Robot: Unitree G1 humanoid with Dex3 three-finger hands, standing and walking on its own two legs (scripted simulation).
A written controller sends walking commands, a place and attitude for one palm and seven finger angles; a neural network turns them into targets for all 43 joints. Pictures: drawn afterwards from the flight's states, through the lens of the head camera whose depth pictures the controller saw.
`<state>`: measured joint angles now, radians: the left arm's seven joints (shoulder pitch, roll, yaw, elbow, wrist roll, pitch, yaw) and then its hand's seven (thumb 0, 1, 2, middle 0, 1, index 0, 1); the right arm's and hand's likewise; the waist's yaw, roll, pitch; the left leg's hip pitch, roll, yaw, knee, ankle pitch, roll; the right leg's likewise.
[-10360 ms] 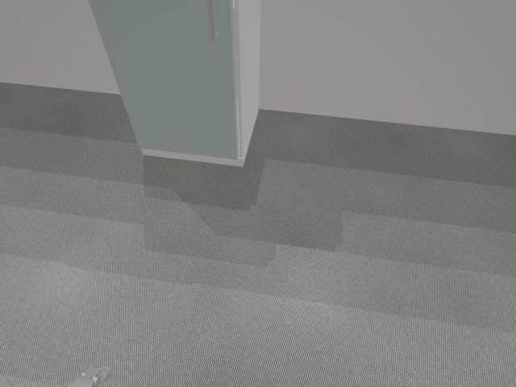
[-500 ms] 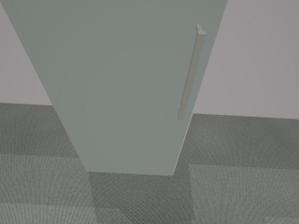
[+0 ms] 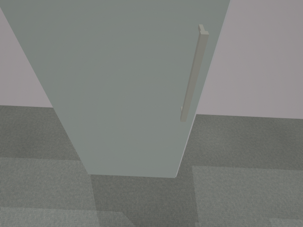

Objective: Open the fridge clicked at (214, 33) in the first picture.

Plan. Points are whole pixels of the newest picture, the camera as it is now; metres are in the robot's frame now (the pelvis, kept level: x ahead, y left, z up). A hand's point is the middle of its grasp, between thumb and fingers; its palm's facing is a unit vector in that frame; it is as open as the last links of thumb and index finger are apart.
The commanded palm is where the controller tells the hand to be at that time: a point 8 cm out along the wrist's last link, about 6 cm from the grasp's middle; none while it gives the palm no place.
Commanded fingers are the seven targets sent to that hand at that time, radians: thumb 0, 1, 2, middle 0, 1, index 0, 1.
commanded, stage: look again from close up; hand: right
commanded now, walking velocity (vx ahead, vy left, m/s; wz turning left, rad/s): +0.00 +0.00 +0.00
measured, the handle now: (190, 81) +0.51 -0.09 +0.13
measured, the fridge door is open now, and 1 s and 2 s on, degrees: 0 0 0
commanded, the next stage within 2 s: raise the hand to about handle height in 0.56 s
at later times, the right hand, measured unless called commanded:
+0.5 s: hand out of the picture +0.00 -0.18 -0.17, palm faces +0.03 +0.98 -0.21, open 7.4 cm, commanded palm none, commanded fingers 0.00 -0.90 -0.90 0.20 0.30 0.20 0.30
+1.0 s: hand (233, 205) +0.19 -0.18 +0.00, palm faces -0.03 +1.00 -0.02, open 8.1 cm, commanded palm +0.13 -0.26 -0.03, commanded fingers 0.00 -0.48 -0.72 0.23 0.57 0.23 0.57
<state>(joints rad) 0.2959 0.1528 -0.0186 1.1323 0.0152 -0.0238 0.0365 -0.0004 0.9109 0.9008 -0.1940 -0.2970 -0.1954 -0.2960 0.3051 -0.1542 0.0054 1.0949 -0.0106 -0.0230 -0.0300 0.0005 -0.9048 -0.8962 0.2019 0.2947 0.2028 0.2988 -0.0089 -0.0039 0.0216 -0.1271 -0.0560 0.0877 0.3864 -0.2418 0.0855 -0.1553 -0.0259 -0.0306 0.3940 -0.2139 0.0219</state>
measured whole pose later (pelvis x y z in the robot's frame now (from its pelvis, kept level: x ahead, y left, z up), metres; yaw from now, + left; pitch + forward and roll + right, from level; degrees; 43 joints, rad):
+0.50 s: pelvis +0.00 +0.00 +0.00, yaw +0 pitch -1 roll -1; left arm 0.27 0.16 -0.02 1.13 0.02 -0.02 0.03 0.00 0.91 0.90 -0.19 -0.30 -0.20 -0.30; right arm 0.29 -0.17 0.01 1.10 -0.01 -0.02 -0.03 0.00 -0.90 -0.90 0.20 0.29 0.20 0.30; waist -0.01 0.00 0.03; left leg -0.13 -0.05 0.08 0.38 -0.24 0.08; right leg -0.15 -0.02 -0.03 0.38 -0.21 0.02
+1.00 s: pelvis -0.03 -0.01 -0.04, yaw +1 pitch +6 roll -1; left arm 0.15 0.25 0.04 0.60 -0.02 -0.24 0.01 0.01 0.91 0.90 -0.20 -0.30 -0.20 -0.30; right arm 0.34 -0.18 -0.14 0.20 0.26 -0.54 0.29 0.00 -0.70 -0.81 0.21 0.43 0.21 0.43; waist 0.02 0.02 -0.10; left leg -0.55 -0.01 0.07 0.85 -0.42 0.07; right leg -0.54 0.00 -0.05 0.81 -0.38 0.00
